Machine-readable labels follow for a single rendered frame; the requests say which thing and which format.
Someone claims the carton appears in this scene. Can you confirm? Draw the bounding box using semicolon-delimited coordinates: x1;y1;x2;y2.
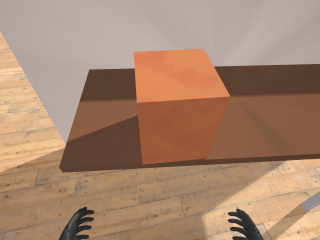
133;48;231;165

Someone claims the robot left hand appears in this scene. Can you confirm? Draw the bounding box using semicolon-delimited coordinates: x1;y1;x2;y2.
59;207;95;240

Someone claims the robot right hand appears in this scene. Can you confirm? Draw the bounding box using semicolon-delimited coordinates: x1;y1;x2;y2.
228;208;264;240

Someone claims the table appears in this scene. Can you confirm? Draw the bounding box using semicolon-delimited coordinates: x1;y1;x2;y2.
59;64;320;210

